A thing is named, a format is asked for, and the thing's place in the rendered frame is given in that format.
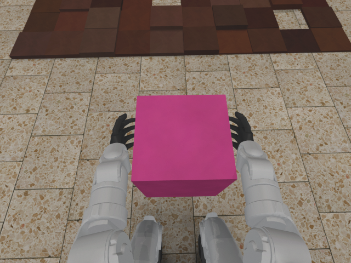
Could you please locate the robot left forearm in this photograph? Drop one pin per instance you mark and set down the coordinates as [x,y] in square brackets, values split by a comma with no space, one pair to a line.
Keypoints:
[107,205]

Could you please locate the robot right forearm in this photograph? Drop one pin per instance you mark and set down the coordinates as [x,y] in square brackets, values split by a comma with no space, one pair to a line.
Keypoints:
[264,205]

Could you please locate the robot thigh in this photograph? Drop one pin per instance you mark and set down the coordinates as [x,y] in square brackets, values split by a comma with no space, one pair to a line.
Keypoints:
[146,241]
[217,238]

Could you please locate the robot left upper arm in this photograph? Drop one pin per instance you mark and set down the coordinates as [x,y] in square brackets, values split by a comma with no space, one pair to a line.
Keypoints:
[111,246]

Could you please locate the robot right thigh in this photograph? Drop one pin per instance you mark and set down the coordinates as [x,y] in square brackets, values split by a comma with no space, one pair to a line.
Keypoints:
[217,238]

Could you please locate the robot left thigh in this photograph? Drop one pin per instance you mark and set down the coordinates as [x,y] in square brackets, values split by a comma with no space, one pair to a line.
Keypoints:
[146,241]

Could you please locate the robot right upper arm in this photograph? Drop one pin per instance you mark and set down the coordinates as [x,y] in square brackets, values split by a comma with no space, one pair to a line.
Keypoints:
[270,245]

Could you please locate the carton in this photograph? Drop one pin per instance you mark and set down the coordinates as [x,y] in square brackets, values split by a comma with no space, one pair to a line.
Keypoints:
[182,146]

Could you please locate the right robot hand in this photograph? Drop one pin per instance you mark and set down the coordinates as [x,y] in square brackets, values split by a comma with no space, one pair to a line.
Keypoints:
[243,130]

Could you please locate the left robot hand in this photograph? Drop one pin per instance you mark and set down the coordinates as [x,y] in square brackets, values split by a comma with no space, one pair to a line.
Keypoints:
[118,131]

